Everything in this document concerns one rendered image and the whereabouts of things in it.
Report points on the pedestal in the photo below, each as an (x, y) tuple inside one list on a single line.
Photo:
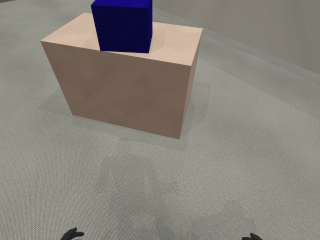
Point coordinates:
[(148, 92)]

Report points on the carton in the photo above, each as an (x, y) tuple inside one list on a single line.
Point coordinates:
[(123, 25)]

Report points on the left robot hand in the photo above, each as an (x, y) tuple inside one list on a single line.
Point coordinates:
[(70, 234)]

